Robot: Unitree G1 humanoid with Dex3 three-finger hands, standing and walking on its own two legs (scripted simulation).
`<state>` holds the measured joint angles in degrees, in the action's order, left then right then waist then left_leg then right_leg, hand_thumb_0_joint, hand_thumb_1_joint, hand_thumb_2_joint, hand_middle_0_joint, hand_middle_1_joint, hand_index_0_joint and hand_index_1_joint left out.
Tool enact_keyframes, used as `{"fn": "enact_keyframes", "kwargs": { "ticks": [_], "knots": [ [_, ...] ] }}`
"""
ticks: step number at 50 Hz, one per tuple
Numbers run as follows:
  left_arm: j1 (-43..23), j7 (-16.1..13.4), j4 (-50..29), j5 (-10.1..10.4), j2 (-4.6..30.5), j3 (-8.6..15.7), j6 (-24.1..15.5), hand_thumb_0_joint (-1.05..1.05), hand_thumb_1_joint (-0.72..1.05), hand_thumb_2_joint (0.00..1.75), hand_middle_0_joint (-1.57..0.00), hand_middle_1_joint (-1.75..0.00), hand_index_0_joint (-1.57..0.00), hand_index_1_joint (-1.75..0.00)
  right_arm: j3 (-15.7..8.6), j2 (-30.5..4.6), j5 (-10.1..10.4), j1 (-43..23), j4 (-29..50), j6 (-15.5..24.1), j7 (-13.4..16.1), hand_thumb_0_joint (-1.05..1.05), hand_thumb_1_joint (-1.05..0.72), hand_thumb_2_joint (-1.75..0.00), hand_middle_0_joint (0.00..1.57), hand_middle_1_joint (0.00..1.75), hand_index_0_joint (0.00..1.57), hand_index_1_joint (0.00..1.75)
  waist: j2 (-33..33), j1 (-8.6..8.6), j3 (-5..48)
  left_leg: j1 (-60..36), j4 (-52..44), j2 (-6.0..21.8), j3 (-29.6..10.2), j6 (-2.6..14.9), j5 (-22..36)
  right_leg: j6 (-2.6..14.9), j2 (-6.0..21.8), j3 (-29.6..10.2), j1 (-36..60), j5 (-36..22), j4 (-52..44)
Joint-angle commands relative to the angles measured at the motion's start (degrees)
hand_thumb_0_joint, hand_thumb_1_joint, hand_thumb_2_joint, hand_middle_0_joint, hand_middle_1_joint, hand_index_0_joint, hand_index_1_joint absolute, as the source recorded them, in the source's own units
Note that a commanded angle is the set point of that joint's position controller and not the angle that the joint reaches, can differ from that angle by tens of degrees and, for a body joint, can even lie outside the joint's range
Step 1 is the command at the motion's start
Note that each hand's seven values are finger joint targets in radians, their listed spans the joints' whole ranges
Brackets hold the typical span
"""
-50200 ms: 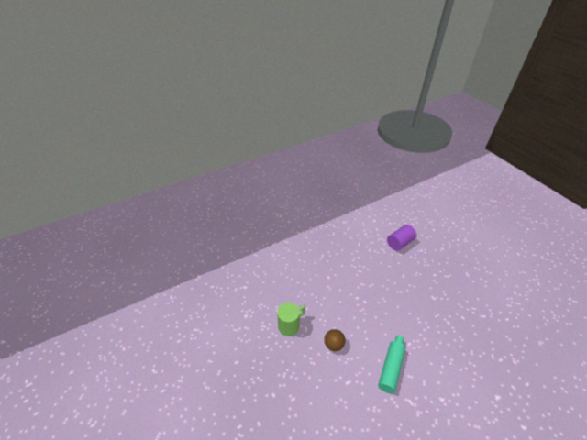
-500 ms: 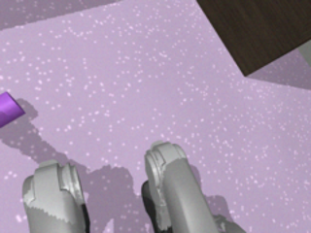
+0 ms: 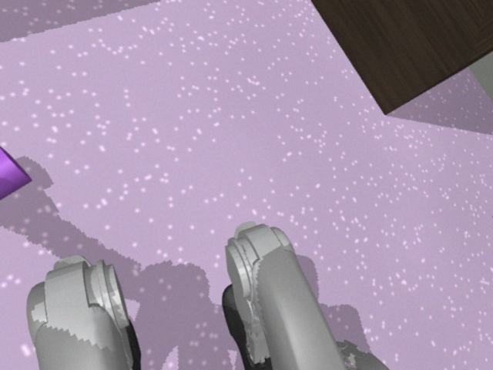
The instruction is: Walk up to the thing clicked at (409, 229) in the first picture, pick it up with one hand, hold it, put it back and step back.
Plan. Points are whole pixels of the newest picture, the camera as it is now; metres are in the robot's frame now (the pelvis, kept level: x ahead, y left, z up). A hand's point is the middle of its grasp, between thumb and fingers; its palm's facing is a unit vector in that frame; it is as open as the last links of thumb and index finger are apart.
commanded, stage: rise first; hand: left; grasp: from above
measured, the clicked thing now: out of the picture +0.48 +0.37 -0.28
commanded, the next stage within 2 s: approach in 0.56 s
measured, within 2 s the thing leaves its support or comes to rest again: neither
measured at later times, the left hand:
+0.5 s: hand out of the picture +0.42 +0.41 -0.15, palm faces -0.29 -0.27 -0.92, open 14.1 cm
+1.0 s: hand out of the picture +0.47 +0.37 -0.15, palm faces -0.25 -0.24 -0.94, open 14.3 cm
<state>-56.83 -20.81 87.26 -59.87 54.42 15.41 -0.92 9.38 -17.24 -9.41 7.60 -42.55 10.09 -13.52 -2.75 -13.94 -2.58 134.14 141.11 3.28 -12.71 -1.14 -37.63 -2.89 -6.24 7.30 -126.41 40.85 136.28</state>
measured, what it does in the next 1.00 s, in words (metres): stands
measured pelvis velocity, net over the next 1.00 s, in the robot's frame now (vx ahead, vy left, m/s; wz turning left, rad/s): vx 0.00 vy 0.00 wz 0.00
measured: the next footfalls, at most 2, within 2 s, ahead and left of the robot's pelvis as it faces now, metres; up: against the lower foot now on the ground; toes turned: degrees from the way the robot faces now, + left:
none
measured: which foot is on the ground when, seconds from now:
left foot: down 0.00-1.00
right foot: down 0.00-1.00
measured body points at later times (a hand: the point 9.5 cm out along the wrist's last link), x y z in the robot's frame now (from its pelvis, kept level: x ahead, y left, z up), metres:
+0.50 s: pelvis +0.00 +0.00 +0.00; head +0.23 +0.10 +0.37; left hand +0.43 +0.42 -0.10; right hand +0.08 -0.26 -0.09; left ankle +0.08 +0.14 -0.28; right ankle +0.10 -0.12 -0.28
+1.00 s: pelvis +0.00 +0.00 +0.00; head +0.24 +0.10 +0.37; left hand +0.48 +0.38 -0.10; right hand +0.06 -0.25 -0.09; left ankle +0.08 +0.14 -0.28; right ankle +0.10 -0.12 -0.28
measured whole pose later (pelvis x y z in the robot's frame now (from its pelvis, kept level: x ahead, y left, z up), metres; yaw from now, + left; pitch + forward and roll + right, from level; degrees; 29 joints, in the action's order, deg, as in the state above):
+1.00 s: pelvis +0.00 +0.00 +0.00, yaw +0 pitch +31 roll -10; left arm -60.2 -23.9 85.2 -60.6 49.8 10.1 0.9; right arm 9.3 -16.6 -9.3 8.9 -43.5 11.2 -13.8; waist -3.4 -15.1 -0.7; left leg 134.7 140.7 3.1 -12.7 -1.4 -37.9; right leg -2.5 -6.0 7.4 -126.9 41.2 135.9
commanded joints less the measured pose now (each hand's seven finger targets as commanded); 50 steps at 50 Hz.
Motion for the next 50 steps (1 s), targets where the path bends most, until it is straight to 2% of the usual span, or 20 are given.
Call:
{"fn": "enact_keyframes", "kwargs": {
  "ticks": [1,4,8,9,10,17,21,22,24,25,26,27,31,34,35,40,42,44,47,50],
  "knots": [
    [-13.1,-2.3,-8.2,-0.6,20.5,2.1,-0.7,0.0,-0.52,0.93,-0.13,-0.98,-0.12,-0.98,-4.3,-15.8,-0.1,11.5,0.2,0.4,0.9,0.0,-0.89,-0.9,0.2,0.3,0.2,0.3,19.7,0.76,37.3,-28.6,-12.9,0.2,6.6,2.48,7.8,4.02,-0.6,4.9,17.8,-12.1,-14.5],
    [-14.1,-3.2,-10.1,-0.9,18.7,1.6,-1.2,0.0,-0.52,0.94,-0.13,-0.97,-0.12,-0.97,-4.0,-15.4,0.0,10.8,0.3,0.3,0.8,0.0,-0.89,-0.9,0.2,0.3,0.2,0.3,22.9,0.86,38.9,-31.6,-13.6,0.2,6.4,1.91,9.5,4.25,-0.6,5.5,16.4,-13.6,-13.3],
    [-13.9,-3.9,-11.0,-1.1,17.8,1.4,-0.9,0.0,-0.55,0.96,-0.12,-0.96,-0.11,-0.97,-4.5,-15.1,0.1,10.8,0.1,0.3,0.6,0.0,-0.89,-0.9,0.2,0.3,0.2,0.3,25.5,0.86,38.3,-32.3,-14.1,0.4,6.3,1.6,9.1,4.46,-0.5,5.6,14.2,-13.2,-12.9],
    [-14.4,-3.9,-11.4,-1.4,18.5,1.6,-0.8,0.0,-0.56,0.97,-0.12,-0.96,-0.11,-0.97,-4.8,-15.4,0.2,11.1,-0.1,0.3,0.7,0.0,-0.9,-0.9,0.2,0.3,0.2,0.3,25.0,0.73,38.6,-32.6,-13.8,0.4,6.4,1.73,9.2,4.38,-0.6,5.4,14.3,-13.4,-13.2],
    [-13.7,-4.0,-12.1,-1.1,18.0,1.7,-0.5,0.0,-0.54,0.95,-0.13,-0.96,-0.11,-0.97,-5.1,-15.2,0.3,10.9,-0.3,0.3,0.7,0.0,-0.89,-0.9,0.2,0.3,0.2,0.3,25.5,1.57,39.1,-32.7,-13.7,0.4,6.8,1.68,9.5,4.39,-0.5,5.1,14.3,-13.6,-13.5],
    [-12.8,-3.1,-11.3,0.1,13.8,-0.9,0.4,0.0,-0.55,0.97,-0.11,-0.98,-0.1,-0.98,-5.9,-15.1,0.4,12.2,-0.8,0.6,0.2,0.0,-0.89,-0.9,0.2,0.3,0.2,0.3,23.7,0.17,37.7,-32.1,-14.1,0.4,6.5,1.69,10.0,4.35,-0.3,5.3,14.2,-14.1,-13.8],
    [-13.2,-2.9,-9.3,0.5,14.3,-0.8,0.2,0.0,-0.55,0.96,-0.1,-0.99,-0.09,-0.99,-5.4,-15.6,0.5,11.8,-0.4,0.6,0.2,0.0,-0.89,-0.9,0.2,0.3,0.2,0.3,21.7,-0.06,35.9,-30.5,-14.4,0.4,5.9,1.82,9.1,4.36,-0.3,5.7,13.5,-13.2,-13.4],
    [-13.1,-2.7,-9.0,0.0,15.6,-0.6,0.0,0.0,-0.56,0.97,-0.1,-0.99,-0.09,-1.0,-5.2,-15.5,0.5,11.4,-0.2,0.6,0.1,0.0,-0.89,-0.9,0.2,0.3,0.2,0.3,21.4,0.22,35.6,-30.3,-14.3,0.3,5.9,2.01,8.1,4.39,-0.3,5.5,13.3,-12.1,-13.6],
    [-13.4,-3.0,-8.3,-0.9,19.3,2.0,-0.3,0.0,-0.56,0.97,-0.12,-0.97,-0.1,-0.98,-5.1,-16.0,0.3,12.4,-0.7,0.3,0.2,0.0,-0.89,-0.9,0.2,0.3,0.2,0.3,20.6,0.35,35.4,-28.7,-13.6,0.2,6.5,2.3,7.5,4.23,-0.3,5.0,14.8,-11.5,-14.0],
    [-13.8,-2.9,-8.5,-0.9,18.5,1.3,-0.4,0.0,-0.54,0.96,-0.13,-0.95,-0.12,-0.97,-5.0,-15.7,0.3,12.0,-0.3,0.3,0.1,0.0,-0.89,-0.9,0.2,0.3,0.2,0.3,20.0,0.31,35.5,-28.7,-13.2,0.2,6.7,2.41,7.3,4.22,-0.4,4.7,14.8,-11.3,-14.2],
    [-14.7,-3.2,-8.1,-0.9,19.0,1.8,-0.7,0.0,-0.53,0.96,-0.14,-0.95,-0.12,-0.96,-4.8,-15.7,0.0,11.8,-0.4,0.3,0.3,0.0,-0.89,-0.9,0.2,0.3,0.2,0.3,20.0,-0.11,35.6,-27.6,-12.8,0.2,6.9,2.45,7.0,4.12,-0.5,4.5,15.6,-11.2,-14.6],
    [-16.3,-3.1,-9.0,-1.1,17.6,0.0,-1.0,0.0,-0.53,0.95,-0.14,-0.95,-0.13,-0.96,-4.3,-15.3,0.0,10.8,0.5,0.4,0.3,0.0,-0.89,-0.9,0.2,0.3,0.2,0.3,20.4,-0.46,35.0,-27.5,-13.1,0.1,6.8,2.46,5.9,4.25,-0.5,4.4,15.0,-9.9,-14.6],
    [-14.3,-3.4,-5.5,-1.0,18.8,0.9,-1.2,0.0,-0.51,0.94,-0.13,-0.97,-0.12,-0.97,-3.9,-15.7,-0.2,10.3,0.5,0.7,0.7,0.0,-0.89,-0.9,0.2,0.3,0.2,0.3,19.8,0.16,35.2,-27.3,-13.0,0.1,6.7,2.34,4.6,4.24,-0.8,4.7,14.9,-8.3,-14.8],
    [-14.1,-4.0,-6.7,-1.2,20.4,2.1,-1.1,0.0,-0.56,0.98,-0.1,-0.97,-0.09,-0.98,-3.9,-15.8,-0.5,11.1,0.1,0.8,0.9,0.0,-0.88,-0.89,0.2,0.3,0.2,0.3,20.3,0.52,37.3,-27.8,-12.2,0.2,7.0,2.43,7.1,3.95,-0.7,4.5,17.2,-11.4,-14.7],
    [-14.6,-3.9,-7.1,-1.1,18.6,0.5,-1.1,0.0,-0.57,0.99,-0.09,-0.98,-0.07,-0.99,-3.7,-15.3,-0.4,10.7,0.3,0.9,0.8,0.0,-0.89,-0.89,0.2,0.3,0.2,0.3,21.3,0.55,37.5,-28.3,-12.5,0.2,6.9,2.27,7.0,4.09,-0.7,4.7,16.6,-11.4,-14.2],
    [-17.9,-3.7,-10.6,-0.8,14.1,-3.0,-0.8,0.0,-0.58,0.99,-0.09,-0.98,-0.07,-1.0,-4.6,-15.6,-0.3,12.7,-0.8,1.5,0.6,0.0,-0.89,-0.89,0.2,0.3,0.2,0.3,24.6,-1.93,38.5,-32.5,-13.0,0.7,6.0,1.63,9.4,4.26,-0.8,5.8,14.7,-14.2,-13.6],
    [-20.4,-4.2,-12.2,-0.2,11.7,-4.7,-0.7,0.0,-0.59,1.0,-0.09,-0.98,-0.07,-0.99,-4.9,-15.6,0.0,12.7,-1.1,1.6,0.5,0.0,-0.88,-0.89,0.2,0.3,0.2,0.3,26.0,-2.5,37.6,-32.5,-14.0,0.7,5.6,1.32,8.3,4.49,-0.7,6.2,12.9,-13.1,-13.5],
    [-21.0,-4.7,-13.0,-0.4,10.3,-5.4,0.1,0.0,-0.58,1.0,-0.09,-0.98,-0.08,-0.99,-5.2,-15.5,0.0,13.4,-1.3,1.7,0.5,0.0,-0.89,-0.89,0.2,0.3,0.2,0.3,27.2,-2.44,40.0,-34.6,-14.1,0.8,5.8,1.08,9.3,4.57,-0.7,6.1,13.3,-14.2,-13.5],
    [-23.2,-5.8,-12.1,-0.5,10.3,-5.3,1.8,0.0,-0.59,0.99,-0.09,-0.99,-0.07,-1.0,-5.1,-15.5,0.3,13.6,-1.4,1.5,0.4,0.0,-0.89,-0.89,0.2,0.3,0.2,0.3,26.8,-2.37,40.3,-33.6,-14.2,0.7,6.2,1.23,9.8,4.51,-0.7,5.8,13.3,-15.0,-13.7],
    [-26.8,-6.9,-10.5,-1.4,14.1,-3.1,3.7,0.0,-0.6,1.01,-0.1,-0.98,-0.07,-1.0,-4.3,-15.7,0.4,14.0,-1.2,1.0,0.4,0.0,-0.89,-0.89,0.2,0.3,0.2,0.3,27.4,-2.24,39.7,-32.7,-14.6,0.6,6.7,1.39,9.6,4.63,-0.6,5.2,13.5,-14.8,-14.0]
  ]
}}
